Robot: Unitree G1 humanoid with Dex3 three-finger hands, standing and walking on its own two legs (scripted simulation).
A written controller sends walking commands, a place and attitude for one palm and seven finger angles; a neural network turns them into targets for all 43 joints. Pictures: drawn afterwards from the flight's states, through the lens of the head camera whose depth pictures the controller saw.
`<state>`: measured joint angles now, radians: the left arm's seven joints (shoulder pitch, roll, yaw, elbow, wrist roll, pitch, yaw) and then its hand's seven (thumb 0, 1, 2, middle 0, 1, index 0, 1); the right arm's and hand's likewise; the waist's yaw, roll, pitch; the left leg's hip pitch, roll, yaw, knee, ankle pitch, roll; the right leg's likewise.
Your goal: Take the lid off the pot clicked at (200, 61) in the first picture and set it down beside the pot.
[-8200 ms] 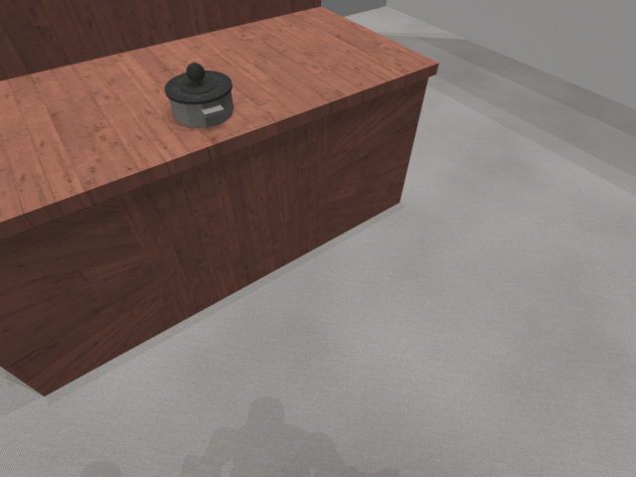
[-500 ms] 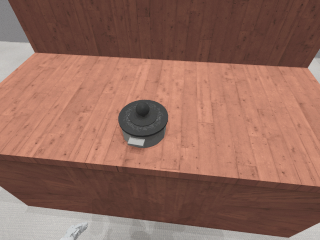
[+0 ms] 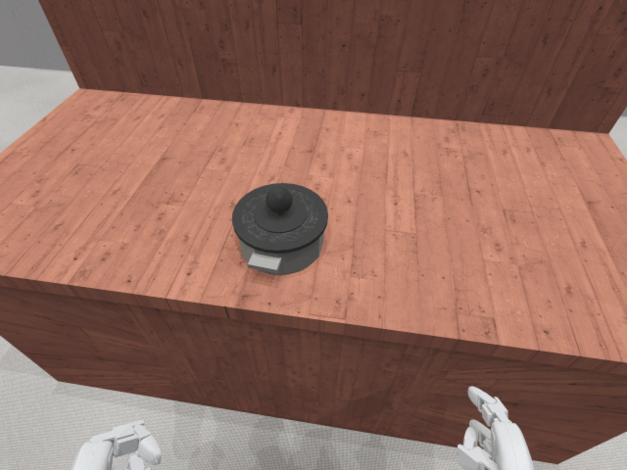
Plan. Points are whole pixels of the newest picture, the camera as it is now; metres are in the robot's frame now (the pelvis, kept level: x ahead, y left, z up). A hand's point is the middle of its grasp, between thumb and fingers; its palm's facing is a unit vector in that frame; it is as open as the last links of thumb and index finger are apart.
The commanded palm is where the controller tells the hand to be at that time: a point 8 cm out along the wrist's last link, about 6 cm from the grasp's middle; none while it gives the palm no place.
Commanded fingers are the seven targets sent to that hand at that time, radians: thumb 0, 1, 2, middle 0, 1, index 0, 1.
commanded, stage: raise the hand higher, near the body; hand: left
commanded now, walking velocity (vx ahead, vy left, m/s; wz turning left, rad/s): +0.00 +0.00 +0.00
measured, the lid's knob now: (279, 200) +0.54 +0.12 +0.02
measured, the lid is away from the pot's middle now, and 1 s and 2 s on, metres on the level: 0.00 0.00 0.00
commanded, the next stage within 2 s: reach forward and open the fingers in 0.84 s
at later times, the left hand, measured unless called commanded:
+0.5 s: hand (128, 414) +0.17 +0.24 +0.02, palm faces +0.22 -0.90 -0.37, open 3.1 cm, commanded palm +0.13 +0.28 +0.06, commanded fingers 0.00 0.90 0.90 -1.30 -1.50 -1.30 -1.50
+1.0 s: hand (112, 355) +0.20 +0.24 +0.10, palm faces +0.23 -0.76 -0.60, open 3.1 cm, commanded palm +0.16 +0.27 +0.13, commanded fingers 0.00 0.81 0.87 -1.20 -1.45 -1.20 -1.45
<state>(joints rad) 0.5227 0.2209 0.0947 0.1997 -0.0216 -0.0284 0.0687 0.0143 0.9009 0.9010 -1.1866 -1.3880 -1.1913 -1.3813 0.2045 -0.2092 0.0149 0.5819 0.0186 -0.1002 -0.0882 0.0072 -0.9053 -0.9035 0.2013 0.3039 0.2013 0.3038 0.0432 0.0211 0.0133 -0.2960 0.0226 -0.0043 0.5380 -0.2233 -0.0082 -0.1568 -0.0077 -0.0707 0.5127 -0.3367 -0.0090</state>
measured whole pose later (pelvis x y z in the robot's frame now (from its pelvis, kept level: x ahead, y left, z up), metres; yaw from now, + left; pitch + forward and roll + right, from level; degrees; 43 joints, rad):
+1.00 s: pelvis +0.03 +0.00 +0.01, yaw -1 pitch -2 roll +0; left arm 0.58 0.35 0.19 -0.39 0.16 -0.03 0.08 0.02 0.89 0.90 -1.29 -1.50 -1.30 -1.50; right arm 0.19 -0.21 0.03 0.57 0.00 -0.05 -0.07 0.01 -0.90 -0.90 0.20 0.30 0.20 0.30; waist 0.08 0.06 0.00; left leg -0.21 0.01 0.02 0.46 -0.23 0.00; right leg -0.07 -0.02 -0.05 0.43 -0.33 0.00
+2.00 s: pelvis -0.01 +0.04 +0.01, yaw +0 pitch +0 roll -1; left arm -0.01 0.63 -0.01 -0.09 0.80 0.00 -0.24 0.00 -0.25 1.31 -0.82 -0.12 -0.82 -0.11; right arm 0.10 -0.26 0.01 0.56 0.05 0.13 0.01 0.01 -0.91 -0.90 0.20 0.30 0.20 0.30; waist 0.06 0.11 0.04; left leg -0.28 -0.02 0.02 0.43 -0.14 0.05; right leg -0.14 -0.05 -0.05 0.40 -0.25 0.03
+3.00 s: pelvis +0.01 +0.02 +0.00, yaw +0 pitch +3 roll +0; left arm -0.48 0.54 -0.19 0.27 0.83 0.11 -0.31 0.00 -0.29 1.36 -0.81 -0.09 -0.82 -0.08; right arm 0.14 -0.29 0.00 0.59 0.08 0.17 0.02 0.01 -0.91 -0.90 0.20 0.30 0.20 0.30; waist -0.01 0.10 0.01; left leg -0.34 -0.01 0.01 0.48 -0.20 0.02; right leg -0.21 -0.04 -0.06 0.48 -0.32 0.01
